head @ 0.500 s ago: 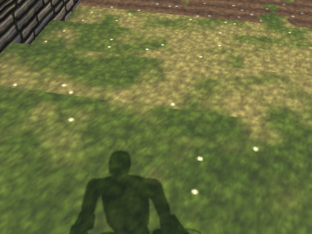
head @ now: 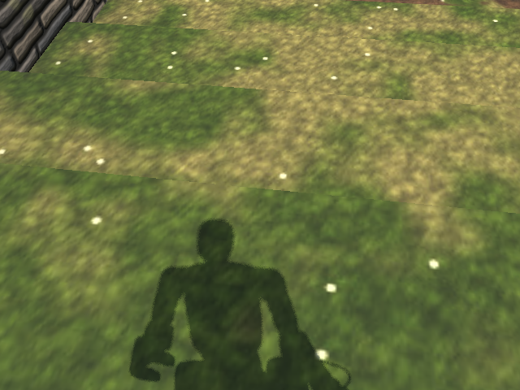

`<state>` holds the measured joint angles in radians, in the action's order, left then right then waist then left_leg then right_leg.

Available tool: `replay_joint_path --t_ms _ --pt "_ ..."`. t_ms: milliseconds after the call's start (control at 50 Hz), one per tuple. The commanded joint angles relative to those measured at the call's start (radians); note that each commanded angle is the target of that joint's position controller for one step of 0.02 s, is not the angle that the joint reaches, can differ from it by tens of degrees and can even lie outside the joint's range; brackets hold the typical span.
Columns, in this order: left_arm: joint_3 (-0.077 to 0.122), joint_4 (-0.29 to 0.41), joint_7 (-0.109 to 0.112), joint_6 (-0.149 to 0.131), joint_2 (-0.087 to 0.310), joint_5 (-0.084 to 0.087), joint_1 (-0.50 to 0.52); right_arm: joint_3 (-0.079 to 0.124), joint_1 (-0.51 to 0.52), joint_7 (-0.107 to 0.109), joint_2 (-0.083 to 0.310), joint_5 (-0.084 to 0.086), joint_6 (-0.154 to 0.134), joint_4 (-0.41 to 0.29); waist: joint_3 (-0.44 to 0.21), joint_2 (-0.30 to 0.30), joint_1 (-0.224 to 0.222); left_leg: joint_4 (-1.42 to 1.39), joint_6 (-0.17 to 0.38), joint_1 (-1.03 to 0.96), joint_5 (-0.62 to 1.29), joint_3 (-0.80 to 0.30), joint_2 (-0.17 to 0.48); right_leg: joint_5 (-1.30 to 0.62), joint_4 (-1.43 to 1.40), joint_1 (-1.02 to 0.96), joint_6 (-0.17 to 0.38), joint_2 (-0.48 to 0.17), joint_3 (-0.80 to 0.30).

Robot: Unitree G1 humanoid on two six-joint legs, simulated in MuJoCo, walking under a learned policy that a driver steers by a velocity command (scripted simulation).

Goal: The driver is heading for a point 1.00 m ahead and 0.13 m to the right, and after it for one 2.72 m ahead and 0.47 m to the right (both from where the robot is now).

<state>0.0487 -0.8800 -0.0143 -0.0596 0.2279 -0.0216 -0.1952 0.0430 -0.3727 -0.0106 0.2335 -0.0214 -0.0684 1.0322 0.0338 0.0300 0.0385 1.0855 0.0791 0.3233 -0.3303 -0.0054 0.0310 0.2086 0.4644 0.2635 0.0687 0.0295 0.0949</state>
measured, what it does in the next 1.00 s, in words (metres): walks ahead: left foot, then right foot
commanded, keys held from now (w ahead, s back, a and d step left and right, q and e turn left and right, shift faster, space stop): w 1.00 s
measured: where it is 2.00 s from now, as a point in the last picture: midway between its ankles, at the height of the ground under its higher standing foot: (273, 280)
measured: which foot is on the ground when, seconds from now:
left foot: up 0.00-0.36, down 0.38-0.94, up 0.96-1.00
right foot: down 0.00-0.38, up 0.40-0.92, down 0.94-1.00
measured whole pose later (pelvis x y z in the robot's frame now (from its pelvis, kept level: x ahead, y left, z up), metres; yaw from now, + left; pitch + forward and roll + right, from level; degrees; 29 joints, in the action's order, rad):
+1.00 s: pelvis +0.55 -0.01 -0.02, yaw +0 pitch +0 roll +1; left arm 0.05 -0.88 -0.01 -0.07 0.20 -0.04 -0.07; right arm 0.04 -0.42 0.01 0.19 -0.01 -0.07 1.07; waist 0.07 0.00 0.04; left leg 0.87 0.07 0.09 -0.48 0.03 -0.03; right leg 0.14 0.58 0.43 0.10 0.01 0.11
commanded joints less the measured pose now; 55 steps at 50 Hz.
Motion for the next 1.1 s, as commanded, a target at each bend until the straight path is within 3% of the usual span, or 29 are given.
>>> replay_joint_path --t_ms 20,60,160,260,320,340,360,380,400,420,440,460,480,520,580,620,680,800,840,900,920,940,960,980,1000,1020,1040,1080,1100 --pt "0.013 -0.005 0.003 -0.025 0.074 0.006 -0.081 0.012 -0.011 -0.015 0.046 -0.016 0.007 -0.050 0.018 -0.120 -0.013 0.023 -0.002 0.217 0.079 -0.019 0.070 -0.041 -0.324 -0.128 0.113 -0.250 -0.294" --pt "0.014 -0.038 0.006 -0.038 0.083 0.011 -0.139 0.014 0.030 -0.024 0.040 -0.017 0.017 -0.068 0.025 -0.110 -0.006 -0.010 -0.017 0.256 0.114 0.002 0.072 -0.165 -0.335 -0.140 0.129 -0.243 -0.246" --pt "0.006 -0.082 0.008 -0.042 0.080 0.012 -0.222 0.001 0.266 -0.032 0.021 -0.012 0.021 -0.150 0.076 -0.093 -0.041 -0.267 -0.053 0.329 0.271 0.050 0.069 -0.300 -0.354 -0.158 0.134 -0.208 -0.153" --pt "0.007 -0.120 0.018 -0.043 0.104 0.009 -0.289 -0.008 0.405 -0.029 0.027 -0.004 0.019 -0.200 0.084 -0.096 -0.071 -0.473 -0.028 0.242 0.339 0.082 0.026 -0.409 -0.339 -0.236 0.121 -0.235 -0.127" --pt "0.010 -0.135 0.028 -0.035 0.117 0.000 -0.282 0.003 0.389 -0.020 0.052 -0.006 0.010 -0.206 0.068 -0.092 -0.047 -0.529 0.014 0.187 0.245 0.086 -0.004 -0.612 -0.245 -0.338 0.105 -0.262 -0.116" --pt "0.012 -0.137 0.030 -0.032 0.126 -0.003 -0.273 0.010 0.330 -0.014 0.064 -0.006 0.005 -0.190 0.032 -0.100 -0.021 -0.546 0.031 0.105 0.198 0.098 -0.033 -0.748 -0.159 -0.354 0.092 -0.259 -0.104" --pt "0.013 -0.139 0.030 -0.027 0.131 -0.004 -0.263 0.021 0.205 -0.006 0.079 -0.009 -0.003 -0.149 -0.033 -0.092 0.031 -0.594 0.052 -0.039 0.192 0.114 -0.066 -0.826 -0.004 -0.346 0.078 -0.237 -0.083" --pt "0.008 -0.134 0.028 -0.024 0.119 -0.001 -0.264 0.038 0.036 0.005 0.117 -0.022 -0.013 -0.095 -0.129 -0.063 0.092 -0.619 0.084 -0.273 0.199 0.076 -0.033 -0.718 0.210 -0.234 0.060 -0.195 -0.053" --pt "-0.011 -0.097 0.021 -0.025 0.053 0.021 -0.302 0.064 -0.118 0.017 0.216 -0.048 -0.017 -0.077 -0.272 0.080 0.113 -0.642 0.160 -0.558 0.076 -0.263 0.240 -0.321 0.556 0.034 0.027 -0.113 -0.002" --pt "-0.010 -0.103 0.015 -0.022 0.018 0.036 -0.383 0.074 -0.117 0.009 0.253 -0.029 -0.006 -0.071 -0.353 0.212 0.068 -0.790 0.271 -0.673 0.060 -0.679 0.415 0.351 0.825 0.287 0.010 0.052 -0.059" --pt "0.013 -0.093 0.021 -0.016 0.102 0.015 -0.267 0.063 -0.005 0.005 0.196 0.004 0.002 -0.084 -0.210 0.049 0.042 -0.811 0.222 -0.549 -0.023 -0.574 0.344 0.259 0.859 0.365 0.028 -0.025 -0.153" --pt "0.013 -0.070 0.014 -0.024 0.092 0.013 -0.196 0.046 0.088 0.002 0.135 0.010 -0.001 -0.102 -0.089 0.026 0.015 -0.847 0.192 -0.395 0.018 -0.432 0.306 0.160 0.812 0.366 0.032 -0.063 -0.148" --pt "0.011 -0.071 0.011 -0.024 0.072 0.011 -0.173 0.034 0.132 0.000 0.092 0.006 -0.008 -0.103 -0.038 0.003 -0.015 -0.884 0.159 -0.293 0.099 -0.338 0.258 0.105 0.755 0.325 0.031 -0.096 -0.143" --pt "0.008 -0.086 0.000 0.001 0.040 -0.015 -0.203 0.020 0.131 0.006 0.049 0.011 -0.021 -0.080 -0.010 0.028 -0.063 -0.920 0.122 -0.177 0.217 -0.211 0.195 0.072 0.681 0.233 0.008 -0.123 -0.135" --pt "0.009 -0.071 -0.013 0.025 0.028 -0.019 -0.157 0.023 0.058 0.008 0.074 0.016 -0.040 -0.043 0.006 0.019 -0.076 -0.955 0.134 -0.163 0.301 -0.141 0.172 0.027 0.628 0.267 -0.021 -0.133 -0.106" --pt "0.010 -0.040 -0.015 0.033 0.037 -0.019 -0.066 0.024 0.023 0.009 0.087 0.014 -0.041 -0.032 0.038 0.015 -0.062 -0.986 0.139 -0.175 0.289 -0.117 0.165 -0.041 0.561 0.342 -0.040 -0.151 -0.092" --pt "0.007 0.004 -0.017 0.031 0.038 -0.010 0.061 0.018 -0.029 0.010 0.077 0.013 -0.036 -0.018 0.066 0.010 -0.034 -0.996 0.133 -0.219 0.345 -0.083 0.148 -0.133 0.417 0.404 -0.057 -0.155 -0.071" --pt "-0.006 0.062 -0.013 0.022 0.026 -0.004 0.227 0.011 -0.137 0.020 0.076 0.005 -0.030 0.020 0.080 0.027 0.020 -0.949 0.125 -0.365 0.523 -0.035 0.160 -0.195 0.191 0.394 -0.036 -0.105 -0.020" --pt "-0.003 0.076 -0.011 0.017 0.036 -0.004 0.246 0.012 -0.148 0.027 0.082 -0.002 -0.025 0.028 0.086 0.034 0.018 -0.911 0.123 -0.426 0.602 -0.035 0.184 -0.154 0.154 0.392 -0.014 -0.093 -0.019" --pt "0.009 0.059 0.001 0.005 0.056 -0.004 0.152 0.018 -0.105 0.037 0.106 -0.008 -0.021 0.027 0.038 0.047 -0.044 -0.763 0.094 -0.444 0.900 -0.004 0.190 -0.046 0.094 0.211 0.039 -0.032 0.006" --pt "0.021 0.017 0.008 -0.003 0.069 -0.005 0.023 0.021 -0.090 0.036 0.114 -0.006 -0.018 0.027 -0.027 0.039 -0.100 -0.617 0.079 -0.430 0.984 0.015 0.171 -0.047 0.051 0.063 0.060 0.003 0.020" --pt "0.037 -0.043 0.017 -0.014 0.100 -0.017 -0.158 0.019 -0.076 0.034 0.109 0.002 -0.016 0.018 -0.120 0.005 -0.170 -0.408 0.057 -0.324 0.885 0.047 0.128 -0.099 0.006 -0.175 0.088 -0.019 -0.006" --pt "0.063 -0.068 0.027 -0.020 0.203 -0.041 -0.314 0.003 -0.107 0.027 0.050 0.024 -0.017 -0.019 -0.260 -0.127 -0.196 -0.069 0.021 -0.057 0.485 0.096 0.043 -0.031 -0.015 -0.464 0.158 -0.281 -0.322" --pt "0.074 -0.069 0.016 -0.009 0.259 -0.028 -0.312 0.004 -0.206 0.021 0.007 0.037 -0.015 -0.014 -0.344 -0.268 -0.142 0.207 0.000 0.202 -0.227 0.034 -0.131 -0.065 -0.155 -0.592 0.270 -0.474 -0.748" --pt "0.067 -0.059 0.011 0.002 0.211 0.006 -0.210 0.025 -0.123 0.024 0.080 0.016 -0.009 -0.020 -0.229 -0.125 -0.115 0.266 0.016 0.278 -0.147 -0.072 -0.062 0.045 -0.181 -0.483 0.243 -0.420 -0.686" --pt "0.046 -0.041 0.010 0.001 0.135 0.009 -0.115 0.027 -0.040 0.021 0.077 0.010 -0.015 -0.046 -0.086 -0.078 -0.089 0.231 0.020 0.303 -0.059 -0.060 -0.018 0.048 -0.209 -0.331 0.210 -0.384 -0.537" --pt "0.032 -0.039 0.008 -0.006 0.085 0.003 -0.073 0.025 -0.002 0.017 0.057 0.009 -0.017 -0.054 -0.029 -0.053 -0.066 0.173 0.021 0.279 0.000 -0.051 0.015 0.003 -0.246 -0.231 0.174 -0.331 -0.438" --pt "0.013 -0.060 0.017 -0.019 0.031 0.005 -0.073 0.024 -0.023 0.005 0.025 -0.012 0.008 -0.049 -0.003 -0.093 -0.016 0.087 0.002 0.194 0.048 -0.042 0.049 -0.087 -0.284 -0.119 0.124 -0.257 -0.307" --pt "0.012 -0.074 0.018 -0.027 0.037 0.004 -0.106 0.024 -0.027 0.000 0.016 -0.012 0.020 -0.049 -0.007 -0.098 -0.010 0.072 -0.007 0.178 0.057 -0.030 0.046 -0.141 -0.290 -0.105 0.124 -0.247 -0.282"
Keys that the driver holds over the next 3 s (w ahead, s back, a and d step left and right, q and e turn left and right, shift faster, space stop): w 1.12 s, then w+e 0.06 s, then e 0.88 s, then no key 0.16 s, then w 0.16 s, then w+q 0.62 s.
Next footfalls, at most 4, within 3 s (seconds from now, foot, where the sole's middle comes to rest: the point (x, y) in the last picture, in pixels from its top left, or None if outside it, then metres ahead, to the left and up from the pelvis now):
0.38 left None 0.38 0.10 -0.77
0.94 right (300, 316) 0.69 -0.08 -0.78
1.46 left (247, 244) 0.94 0.06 -0.78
1.90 right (311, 289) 0.77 -0.12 -0.78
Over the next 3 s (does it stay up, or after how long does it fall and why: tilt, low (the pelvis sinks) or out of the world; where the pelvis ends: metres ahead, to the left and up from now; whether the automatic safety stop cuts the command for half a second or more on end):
stays up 0.94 -0.18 0.01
